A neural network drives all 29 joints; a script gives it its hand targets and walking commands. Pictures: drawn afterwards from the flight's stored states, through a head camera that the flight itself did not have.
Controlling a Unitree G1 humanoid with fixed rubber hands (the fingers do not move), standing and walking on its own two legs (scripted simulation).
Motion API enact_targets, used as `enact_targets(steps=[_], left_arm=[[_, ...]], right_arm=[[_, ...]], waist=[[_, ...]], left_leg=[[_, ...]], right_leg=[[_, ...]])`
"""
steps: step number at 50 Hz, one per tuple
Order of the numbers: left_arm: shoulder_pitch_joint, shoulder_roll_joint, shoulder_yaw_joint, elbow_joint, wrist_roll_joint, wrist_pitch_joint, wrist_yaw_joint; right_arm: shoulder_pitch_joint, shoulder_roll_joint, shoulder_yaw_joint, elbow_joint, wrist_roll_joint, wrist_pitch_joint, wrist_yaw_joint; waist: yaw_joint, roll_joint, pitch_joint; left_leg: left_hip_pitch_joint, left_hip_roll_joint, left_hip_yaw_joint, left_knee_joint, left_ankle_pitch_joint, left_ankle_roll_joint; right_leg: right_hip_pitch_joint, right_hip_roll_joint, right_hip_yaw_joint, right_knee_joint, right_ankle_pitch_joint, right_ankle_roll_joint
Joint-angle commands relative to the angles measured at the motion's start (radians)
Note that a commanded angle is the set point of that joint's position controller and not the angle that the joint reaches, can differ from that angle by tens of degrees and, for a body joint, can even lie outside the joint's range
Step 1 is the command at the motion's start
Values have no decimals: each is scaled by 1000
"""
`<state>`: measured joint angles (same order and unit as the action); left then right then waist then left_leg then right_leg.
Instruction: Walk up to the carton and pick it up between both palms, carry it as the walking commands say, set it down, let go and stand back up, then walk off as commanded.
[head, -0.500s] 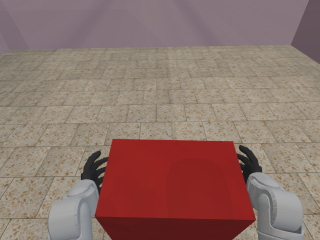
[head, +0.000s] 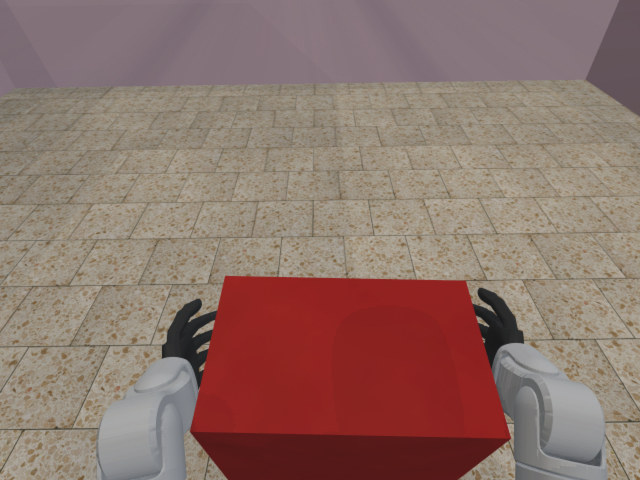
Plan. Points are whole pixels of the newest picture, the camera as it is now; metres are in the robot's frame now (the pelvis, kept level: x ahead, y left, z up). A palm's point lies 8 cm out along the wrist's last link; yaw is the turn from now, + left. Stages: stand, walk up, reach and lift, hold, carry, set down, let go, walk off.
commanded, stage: carry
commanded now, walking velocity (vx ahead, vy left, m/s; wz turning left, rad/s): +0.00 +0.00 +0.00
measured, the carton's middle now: (340, 395) +0.24 +0.00 +0.03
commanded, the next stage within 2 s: hold in 0.32 s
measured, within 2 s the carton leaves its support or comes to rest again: neither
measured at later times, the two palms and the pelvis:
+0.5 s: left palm (196, 385) +0.26 +0.17 +0.02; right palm (478, 361) +0.28 -0.18 +0.03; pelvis +0.00 +0.00 +0.01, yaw +3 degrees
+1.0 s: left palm (207, 379) +0.26 +0.16 +0.02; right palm (483, 354) +0.29 -0.19 +0.03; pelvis +0.00 -0.02 +0.01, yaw +4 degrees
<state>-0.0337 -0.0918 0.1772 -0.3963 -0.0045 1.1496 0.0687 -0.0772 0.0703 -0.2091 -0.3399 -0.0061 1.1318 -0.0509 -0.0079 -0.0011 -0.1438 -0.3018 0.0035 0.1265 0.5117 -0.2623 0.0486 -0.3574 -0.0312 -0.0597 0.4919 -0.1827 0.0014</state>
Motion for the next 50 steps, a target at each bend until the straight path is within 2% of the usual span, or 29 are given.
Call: enact_targets(steps=[1,16,17,18,19,20,21,22,23,24,25,27,30,33,37,38,39,41,46,50], left_arm=[[-460,-665,-694,-108,-201,-18,-103],[-459,-657,-678,-75,-184,-51,-111],[-280,-306,-327,276,123,-172,-110],[-393,-122,-205,627,92,-266,-114],[-423,-132,-249,549,64,-370,-108],[-414,-247,-334,455,32,-428,-111],[-461,-383,-433,386,-11,-464,-120],[-531,-495,-554,290,-78,-498,-138],[-566,-550,-596,223,-99,-518,-148],[-573,-560,-599,190,-100,-524,-152],[-556,-544,-578,194,-85,-521,-153],[-506,-489,-523,242,-51,-507,-154],[-444,-476,-468,337,-17,-493,-163],[-447,-516,-477,349,-6,-491,-181],[-467,-552,-487,331,9,-486,-205],[-472,-556,-487,330,12,-485,-211],[-403,-581,-493,355,21,-487,-206],[-444,-595,-478,386,31,-491,-218],[-609,-642,-452,471,44,-533,-261],[-712,-724,-425,585,59,-577,-310]], right_arm=[[-428,690,708,-121,214,-1,95],[-425,682,690,-87,194,-34,102],[-297,331,339,264,-80,-142,117],[-364,156,231,614,-89,-225,116],[-445,135,266,438,-60,-333,119],[-484,229,359,324,-9,-393,128],[-498,353,441,293,25,-429,140],[-491,448,493,218,55,-457,145],[-497,487,528,175,71,-474,151],[-485,490,536,170,70,-478,155],[-461,478,529,193,58,-477,158],[-416,439,510,244,28,-469,160],[-411,430,505,288,8,-460,170],[-420,476,518,295,4,-455,186],[-432,542,537,295,3,-446,204],[-439,554,540,296,2,-445,207],[-399,587,559,323,44,-441,220],[-430,591,542,333,25,-447,227],[-537,663,478,448,-14,-483,252],[-622,767,440,556,-34,-520,275]], waist=[[0,-1,-155],[2,0,-157],[19,-16,297],[23,12,284],[33,27,232],[46,16,103],[28,4,-85],[-29,-13,-247],[-43,-4,-319],[-51,11,-318],[-46,28,-258],[-37,41,-111],[-21,10,15],[-25,-17,14],[-19,-24,-10],[-15,-23,-13],[13,-19,-72],[6,-19,-35],[-6,-6,13],[-12,-6,-6]], left_leg=[[40,130,-128,-108,99,-9],[56,131,-124,-106,126,-11],[84,-39,-157,-187,-90,-13],[39,-38,-175,-213,-139,5],[42,-42,-184,-214,-125,4],[136,-44,-196,-180,20,0],[235,-45,-209,-160,177,4],[294,-41,-218,-140,305,3],[343,-39,-220,-130,410,-7],[362,-37,-223,-126,465,-13],[359,-37,-222,-136,464,-19],[303,-42,-212,-175,366,-22],[232,-52,-199,-212,246,-9],[231,-59,-196,-214,247,-4],[232,-69,-190,-214,261,-2],[229,-72,-188,-215,255,-1],[241,-49,-227,-195,278,-4],[213,-55,-225,-193,229,-4],[162,-67,-221,-169,61,-2],[128,-72,-223,-142,15,5]], right_leg=[[89,-86,87,-59,75,-24],[94,-87,85,-58,91,-25],[174,110,107,-143,-124,-66],[205,106,108,-129,-174,-83],[206,100,92,-111,-155,-85],[221,81,117,-106,-45,-75],[286,91,120,-91,94,-60],[368,108,118,-72,227,-49],[387,118,118,-64,307,-46],[380,119,121,-69,331,-46],[358,118,121,-86,305,-49],[353,113,122,-125,233,-57],[371,110,118,-148,171,-60],[382,111,118,-155,191,-52],[399,111,124,-163,238,-41],[403,110,125,-166,239,-39],[446,100,137,-155,281,-36],[425,95,141,-158,245,-35],[366,81,154,-149,80,-37],[350,75,158,-126,28,-31]])
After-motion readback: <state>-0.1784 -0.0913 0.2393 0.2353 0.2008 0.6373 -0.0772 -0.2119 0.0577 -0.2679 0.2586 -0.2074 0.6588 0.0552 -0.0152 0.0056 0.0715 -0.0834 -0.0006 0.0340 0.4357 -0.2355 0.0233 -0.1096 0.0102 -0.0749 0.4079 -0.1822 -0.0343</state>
